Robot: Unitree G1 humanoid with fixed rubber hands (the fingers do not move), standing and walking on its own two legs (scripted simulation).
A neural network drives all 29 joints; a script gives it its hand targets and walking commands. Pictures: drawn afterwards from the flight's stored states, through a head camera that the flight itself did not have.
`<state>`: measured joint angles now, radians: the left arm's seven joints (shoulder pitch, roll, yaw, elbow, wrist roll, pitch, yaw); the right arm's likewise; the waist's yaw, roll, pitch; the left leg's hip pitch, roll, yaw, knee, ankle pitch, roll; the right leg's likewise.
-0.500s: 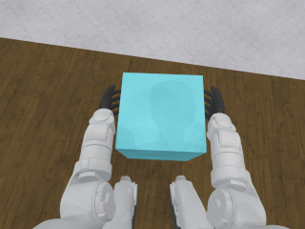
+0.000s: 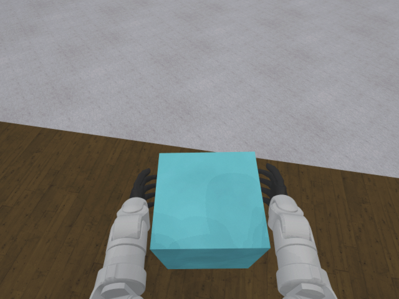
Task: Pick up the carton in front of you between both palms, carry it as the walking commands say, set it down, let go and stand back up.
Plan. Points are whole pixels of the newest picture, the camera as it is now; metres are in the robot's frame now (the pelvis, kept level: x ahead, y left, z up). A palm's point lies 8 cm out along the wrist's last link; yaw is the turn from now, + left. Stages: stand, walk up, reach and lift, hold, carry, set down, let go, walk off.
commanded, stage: reach and lift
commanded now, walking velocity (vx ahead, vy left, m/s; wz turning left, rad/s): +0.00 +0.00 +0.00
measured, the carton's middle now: (207, 215) +0.31 +0.00 -0.08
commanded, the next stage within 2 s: hold in 1.14 s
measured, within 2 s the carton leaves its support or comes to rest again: neither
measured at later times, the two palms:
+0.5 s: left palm (129, 200) +0.29 +0.15 +0.05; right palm (283, 194) +0.29 -0.15 +0.06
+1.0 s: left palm (130, 195) +0.30 +0.15 +0.05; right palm (285, 188) +0.30 -0.15 +0.07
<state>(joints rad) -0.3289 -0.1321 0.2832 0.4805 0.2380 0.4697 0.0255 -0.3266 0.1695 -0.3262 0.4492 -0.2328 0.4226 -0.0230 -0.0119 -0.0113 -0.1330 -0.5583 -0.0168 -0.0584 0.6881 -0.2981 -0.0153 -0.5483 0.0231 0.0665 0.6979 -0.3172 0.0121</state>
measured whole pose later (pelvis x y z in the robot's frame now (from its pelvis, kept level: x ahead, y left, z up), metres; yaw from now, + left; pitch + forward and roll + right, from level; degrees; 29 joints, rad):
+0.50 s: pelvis -0.01 +0.00 +0.02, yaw +0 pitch -4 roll +0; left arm -0.35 -0.17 0.31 0.39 0.31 0.63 0.00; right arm -0.36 0.18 -0.35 0.40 -0.31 0.57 0.03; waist 0.00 -0.01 0.02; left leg -0.19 -0.01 -0.05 0.47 -0.21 -0.01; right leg -0.18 0.01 0.07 0.47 -0.22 0.01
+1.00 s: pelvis +0.01 +0.00 +0.03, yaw +0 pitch -5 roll +0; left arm -0.24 -0.15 0.21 0.28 0.27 0.69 0.01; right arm -0.27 0.15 -0.24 0.29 -0.28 0.64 0.02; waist 0.00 -0.01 0.02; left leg -0.07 -0.01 -0.05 0.35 -0.18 -0.01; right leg -0.07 0.01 0.08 0.36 -0.20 0.01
